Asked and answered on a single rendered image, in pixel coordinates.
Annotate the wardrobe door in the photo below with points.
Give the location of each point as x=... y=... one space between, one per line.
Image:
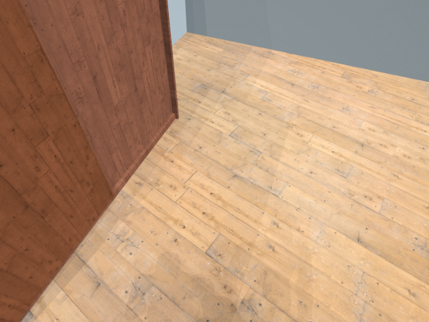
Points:
x=110 y=59
x=52 y=187

